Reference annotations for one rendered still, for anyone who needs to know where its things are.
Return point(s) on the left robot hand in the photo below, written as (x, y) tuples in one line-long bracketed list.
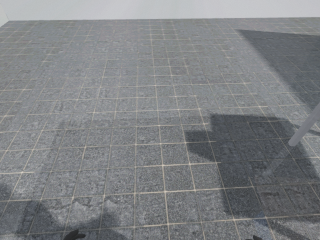
[(73, 235)]

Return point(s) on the table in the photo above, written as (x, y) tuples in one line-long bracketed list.
[(304, 128)]

